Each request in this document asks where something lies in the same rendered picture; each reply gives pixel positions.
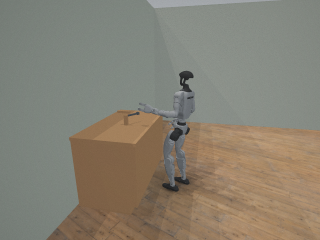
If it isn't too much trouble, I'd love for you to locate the tap lever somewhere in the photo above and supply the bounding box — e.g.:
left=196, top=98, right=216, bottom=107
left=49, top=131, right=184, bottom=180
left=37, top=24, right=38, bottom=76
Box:
left=127, top=112, right=140, bottom=117

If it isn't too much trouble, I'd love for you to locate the counter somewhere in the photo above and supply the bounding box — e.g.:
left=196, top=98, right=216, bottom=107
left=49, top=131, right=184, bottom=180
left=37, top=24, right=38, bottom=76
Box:
left=69, top=109, right=163, bottom=215

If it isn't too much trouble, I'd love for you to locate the robot left thigh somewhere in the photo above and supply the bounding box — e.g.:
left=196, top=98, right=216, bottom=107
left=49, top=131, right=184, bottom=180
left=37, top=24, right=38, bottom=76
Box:
left=163, top=129, right=180, bottom=164

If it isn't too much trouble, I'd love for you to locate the left robot hand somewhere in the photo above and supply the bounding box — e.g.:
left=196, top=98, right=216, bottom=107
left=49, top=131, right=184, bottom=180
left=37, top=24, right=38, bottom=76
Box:
left=138, top=102, right=153, bottom=114

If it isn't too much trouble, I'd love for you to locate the left robot forearm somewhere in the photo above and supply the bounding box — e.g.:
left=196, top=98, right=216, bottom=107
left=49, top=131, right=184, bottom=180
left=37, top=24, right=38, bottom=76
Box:
left=151, top=108, right=176, bottom=118

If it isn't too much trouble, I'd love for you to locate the right robot hand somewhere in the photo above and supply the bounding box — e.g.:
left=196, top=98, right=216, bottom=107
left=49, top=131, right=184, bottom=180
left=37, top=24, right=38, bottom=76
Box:
left=168, top=118, right=178, bottom=129

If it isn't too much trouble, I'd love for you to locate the robot right upper arm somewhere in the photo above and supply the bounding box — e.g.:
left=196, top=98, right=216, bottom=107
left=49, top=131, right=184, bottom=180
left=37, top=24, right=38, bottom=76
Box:
left=190, top=90, right=195, bottom=113

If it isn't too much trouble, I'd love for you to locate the robot right shin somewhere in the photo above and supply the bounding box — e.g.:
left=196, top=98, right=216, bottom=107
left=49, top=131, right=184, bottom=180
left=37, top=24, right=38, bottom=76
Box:
left=176, top=152, right=186, bottom=180

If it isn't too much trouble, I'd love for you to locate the robot left upper arm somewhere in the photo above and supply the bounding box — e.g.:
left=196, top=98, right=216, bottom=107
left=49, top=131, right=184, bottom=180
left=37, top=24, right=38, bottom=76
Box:
left=173, top=91, right=184, bottom=118

